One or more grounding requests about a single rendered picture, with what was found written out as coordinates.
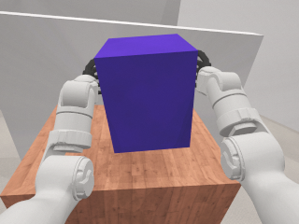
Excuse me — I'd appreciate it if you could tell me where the carton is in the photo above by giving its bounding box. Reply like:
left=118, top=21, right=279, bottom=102
left=93, top=34, right=198, bottom=154

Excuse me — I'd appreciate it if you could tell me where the pedestal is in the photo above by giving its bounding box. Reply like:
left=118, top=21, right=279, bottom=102
left=0, top=105, right=242, bottom=224

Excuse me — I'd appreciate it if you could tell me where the robot right upper arm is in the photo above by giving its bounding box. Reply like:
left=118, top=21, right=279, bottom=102
left=221, top=132, right=299, bottom=224

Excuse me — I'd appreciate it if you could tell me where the right robot hand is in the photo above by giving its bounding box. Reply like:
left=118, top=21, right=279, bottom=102
left=195, top=50, right=211, bottom=88

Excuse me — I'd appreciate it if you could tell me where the left robot hand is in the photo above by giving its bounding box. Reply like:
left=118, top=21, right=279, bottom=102
left=82, top=59, right=102, bottom=94

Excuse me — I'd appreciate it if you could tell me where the robot left upper arm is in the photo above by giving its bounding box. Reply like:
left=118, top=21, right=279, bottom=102
left=0, top=155, right=94, bottom=224

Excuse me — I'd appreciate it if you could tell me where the left robot forearm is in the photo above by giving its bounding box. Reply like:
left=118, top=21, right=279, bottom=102
left=35, top=75, right=98, bottom=190

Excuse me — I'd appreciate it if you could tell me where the right robot forearm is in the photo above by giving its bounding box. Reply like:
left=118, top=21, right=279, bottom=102
left=196, top=66, right=285, bottom=169

